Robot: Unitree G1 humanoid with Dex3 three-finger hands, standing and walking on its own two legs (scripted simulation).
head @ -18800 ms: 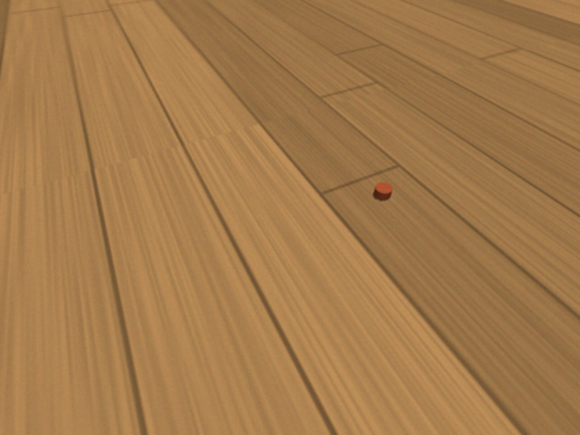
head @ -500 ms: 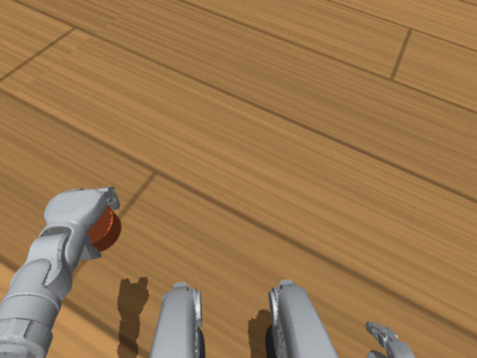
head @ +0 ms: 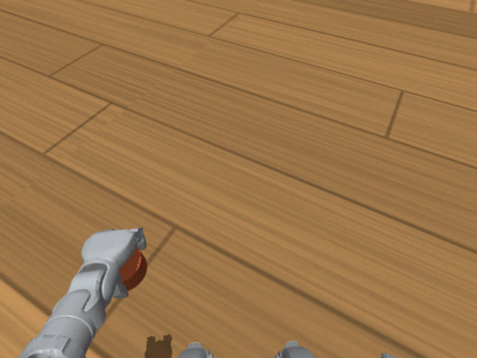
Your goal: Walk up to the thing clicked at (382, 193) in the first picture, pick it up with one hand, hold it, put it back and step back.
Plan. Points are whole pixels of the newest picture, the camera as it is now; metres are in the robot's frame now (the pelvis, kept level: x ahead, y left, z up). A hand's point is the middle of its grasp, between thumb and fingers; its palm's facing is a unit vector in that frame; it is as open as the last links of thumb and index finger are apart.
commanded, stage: lift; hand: left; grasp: from above
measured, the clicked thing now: (121, 266) +0.34 +0.24 -0.10
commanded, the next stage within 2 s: hold in 0.22 s
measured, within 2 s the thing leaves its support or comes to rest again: neither
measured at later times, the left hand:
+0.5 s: hand (114, 241) +0.36 +0.23 -0.02, palm faces -0.45 -0.07 -0.89, open 10.6 cm
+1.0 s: hand (112, 236) +0.35 +0.22 +0.01, palm faces -0.46 -0.05 -0.89, open 10.6 cm
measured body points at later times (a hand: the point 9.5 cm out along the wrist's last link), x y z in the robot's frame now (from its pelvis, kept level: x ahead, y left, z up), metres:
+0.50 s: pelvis +0.04 +0.00 +0.05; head +0.08 +0.00 +0.50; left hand +0.38 +0.23 +0.03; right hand +0.14 -0.26 -0.07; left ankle +0.06 +0.12 -0.66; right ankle +0.05 -0.14 -0.66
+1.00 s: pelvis +0.05 +0.00 +0.07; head +0.07 -0.02 +0.52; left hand +0.37 +0.22 +0.06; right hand +0.16 -0.27 -0.05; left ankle +0.06 +0.12 -0.66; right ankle +0.05 -0.14 -0.66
